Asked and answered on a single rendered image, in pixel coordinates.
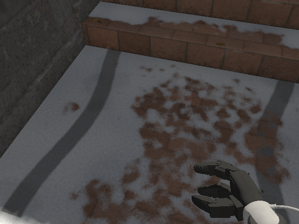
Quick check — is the right robot hand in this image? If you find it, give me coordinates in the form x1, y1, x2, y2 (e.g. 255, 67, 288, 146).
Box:
192, 160, 263, 222

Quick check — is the right robot forearm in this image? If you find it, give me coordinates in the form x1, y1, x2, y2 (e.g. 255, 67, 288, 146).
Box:
243, 201, 287, 224

